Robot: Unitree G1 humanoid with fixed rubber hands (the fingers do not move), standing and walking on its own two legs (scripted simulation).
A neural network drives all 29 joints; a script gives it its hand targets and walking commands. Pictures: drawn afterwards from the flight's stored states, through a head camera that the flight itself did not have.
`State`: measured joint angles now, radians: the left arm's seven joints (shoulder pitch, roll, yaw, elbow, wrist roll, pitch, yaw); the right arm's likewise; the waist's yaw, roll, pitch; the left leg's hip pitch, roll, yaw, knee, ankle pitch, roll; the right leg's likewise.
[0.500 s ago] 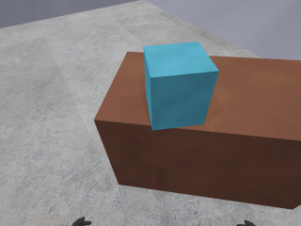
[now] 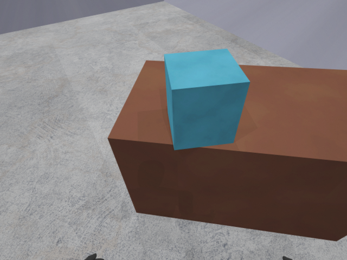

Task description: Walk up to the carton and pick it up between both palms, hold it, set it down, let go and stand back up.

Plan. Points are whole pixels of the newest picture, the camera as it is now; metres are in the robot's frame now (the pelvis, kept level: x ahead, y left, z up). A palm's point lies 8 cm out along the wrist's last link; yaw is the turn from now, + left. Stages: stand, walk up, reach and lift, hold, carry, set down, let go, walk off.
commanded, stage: stand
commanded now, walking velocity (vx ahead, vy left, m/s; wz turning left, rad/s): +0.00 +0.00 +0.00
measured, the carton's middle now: (200, 100) +0.62 -0.05 +0.03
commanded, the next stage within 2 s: none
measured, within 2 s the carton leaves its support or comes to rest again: neither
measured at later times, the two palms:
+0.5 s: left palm out of the picture +0.10 +0.25 -0.10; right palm out of the picture +0.10 -0.25 -0.10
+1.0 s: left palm out of the picture +0.10 +0.25 -0.10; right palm out of the picture +0.10 -0.25 -0.10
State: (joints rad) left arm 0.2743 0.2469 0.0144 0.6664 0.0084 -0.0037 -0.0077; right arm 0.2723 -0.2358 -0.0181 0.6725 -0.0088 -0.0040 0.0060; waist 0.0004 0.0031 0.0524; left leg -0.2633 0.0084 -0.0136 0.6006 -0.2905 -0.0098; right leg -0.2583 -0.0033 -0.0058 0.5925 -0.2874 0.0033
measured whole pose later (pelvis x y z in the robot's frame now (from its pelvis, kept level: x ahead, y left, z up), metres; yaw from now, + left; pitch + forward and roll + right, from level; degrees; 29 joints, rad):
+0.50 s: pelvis +0.00 +0.00 +0.00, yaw +0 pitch -3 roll +0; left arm 0.28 0.25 0.01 0.68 0.01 0.00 -0.01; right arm 0.28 -0.24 -0.01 0.70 -0.01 0.00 0.00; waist 0.00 0.00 0.05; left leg -0.26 0.01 -0.02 0.59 -0.29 -0.02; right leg -0.25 0.00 -0.01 0.58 -0.28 0.00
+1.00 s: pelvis +0.01 +0.00 +0.00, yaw +0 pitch -2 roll +0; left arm 0.29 0.25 0.01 0.69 0.00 0.00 0.00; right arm 0.29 -0.24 -0.01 0.71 -0.01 -0.01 0.00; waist 0.00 0.01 0.04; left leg -0.25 0.02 -0.02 0.58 -0.29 -0.02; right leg -0.24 0.00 -0.01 0.56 -0.28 0.00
